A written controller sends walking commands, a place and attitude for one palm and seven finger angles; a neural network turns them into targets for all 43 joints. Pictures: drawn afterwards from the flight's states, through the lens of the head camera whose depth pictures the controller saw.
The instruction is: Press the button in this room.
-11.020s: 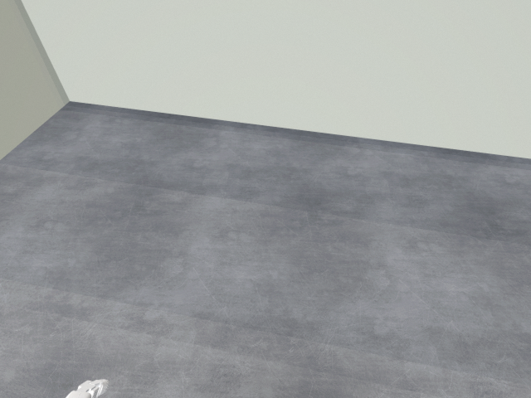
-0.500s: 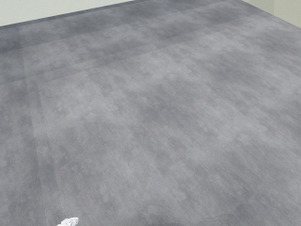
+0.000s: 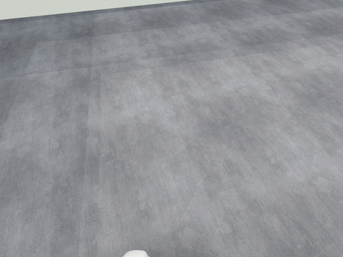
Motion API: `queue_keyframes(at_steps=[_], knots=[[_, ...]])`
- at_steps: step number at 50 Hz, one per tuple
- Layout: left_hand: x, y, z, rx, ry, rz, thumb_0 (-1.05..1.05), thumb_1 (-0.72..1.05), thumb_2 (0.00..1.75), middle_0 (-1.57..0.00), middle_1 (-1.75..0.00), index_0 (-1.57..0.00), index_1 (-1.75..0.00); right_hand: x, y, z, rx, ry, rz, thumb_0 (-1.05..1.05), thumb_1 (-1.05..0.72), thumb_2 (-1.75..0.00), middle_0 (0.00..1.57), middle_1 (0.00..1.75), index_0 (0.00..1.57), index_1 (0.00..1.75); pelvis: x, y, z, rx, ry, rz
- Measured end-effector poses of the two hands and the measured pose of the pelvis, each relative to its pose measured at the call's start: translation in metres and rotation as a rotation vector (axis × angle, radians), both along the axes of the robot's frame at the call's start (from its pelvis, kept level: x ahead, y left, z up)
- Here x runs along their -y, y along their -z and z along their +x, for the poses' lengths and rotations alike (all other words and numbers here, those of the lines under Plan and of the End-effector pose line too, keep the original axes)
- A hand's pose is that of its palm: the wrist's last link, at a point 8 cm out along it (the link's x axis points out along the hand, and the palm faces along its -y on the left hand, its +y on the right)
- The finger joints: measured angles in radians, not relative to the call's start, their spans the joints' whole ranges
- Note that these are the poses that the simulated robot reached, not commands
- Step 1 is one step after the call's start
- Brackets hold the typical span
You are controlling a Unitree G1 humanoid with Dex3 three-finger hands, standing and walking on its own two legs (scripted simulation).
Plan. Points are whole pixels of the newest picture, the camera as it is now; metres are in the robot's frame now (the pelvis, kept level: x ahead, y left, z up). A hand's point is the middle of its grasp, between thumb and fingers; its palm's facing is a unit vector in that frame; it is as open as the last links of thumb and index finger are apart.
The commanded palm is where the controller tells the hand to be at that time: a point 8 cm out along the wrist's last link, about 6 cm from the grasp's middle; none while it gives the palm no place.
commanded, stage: turn or walk to find it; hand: left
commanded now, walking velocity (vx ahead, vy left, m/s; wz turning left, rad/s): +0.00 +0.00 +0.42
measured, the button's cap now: out of the picture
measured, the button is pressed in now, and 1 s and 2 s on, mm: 0 0 0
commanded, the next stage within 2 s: none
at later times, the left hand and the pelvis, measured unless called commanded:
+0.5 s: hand out of the picture +0.04 +0.23 -0.15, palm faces +0.20 -0.94 -0.28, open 7.3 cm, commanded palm none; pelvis -0.02 +0.01 +0.00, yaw +10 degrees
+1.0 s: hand out of the picture -0.10 +0.16 -0.16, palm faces +0.46 -0.85 -0.27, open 7.3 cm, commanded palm none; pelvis -0.05 -0.04 +0.00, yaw +26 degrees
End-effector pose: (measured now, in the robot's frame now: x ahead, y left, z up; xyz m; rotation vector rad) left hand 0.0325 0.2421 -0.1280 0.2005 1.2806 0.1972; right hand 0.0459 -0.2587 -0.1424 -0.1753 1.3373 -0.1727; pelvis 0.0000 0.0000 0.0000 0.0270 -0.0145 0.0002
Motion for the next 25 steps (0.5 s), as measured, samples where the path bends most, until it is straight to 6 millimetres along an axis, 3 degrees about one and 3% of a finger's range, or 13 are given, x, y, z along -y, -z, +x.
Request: queue_keyframes(at_steps=[6, 10, 18, 25], knots=[[-0.04, 0.028, -0.044, -0.073, -0.106, -0.019, 0.0, 0.91, 0.9, -0.2, -0.3, -0.21, -0.3, -0.036, -0.008, 0.054, 0.136, -0.12, -0.039, 0.01, -0.91, -0.9, 0.2, 0.3, 0.2, 0.3, -0.026, 0.014, -0.005, 0.005, -0.054, -0.017], [-0.054, 0.023, -0.052, -0.089, -0.137, -0.019, 0.01, 0.91, 0.9, -0.2, -0.29, -0.2, -0.3, -0.056, -0.022, 0.066, 0.186, -0.163, -0.04, 0.0, -0.91, -0.9, 0.2, 0.3, 0.2, 0.3, -0.034, 0.005, -0.008, 0.014, -0.074, -0.036], [-0.059, 0.003, -0.032, 0.028, -0.15, 0.0, 0.0, 0.91, 0.9, -0.2, -0.29, -0.2, -0.3, -0.069, -0.023, 0.059, 0.175, -0.196, 0.004, 0.0, -0.91, -0.89, 0.21, 0.3, 0.2, 0.3, -0.032, -0.004, -0.015, 0.01, -0.125, -0.035], [-0.034, -0.009, -0.011, 0.109, -0.143, 0.033, 0.0, 0.91, 0.9, -0.2, -0.29, -0.2, -0.3, -0.043, -0.002, 0.028, 0.095, -0.185, 0.042, 0.0, -0.91, -0.89, 0.21, 0.3, 0.21, 0.3, -0.008, 0.0, -0.023, 0.0, -0.18, -0.015]])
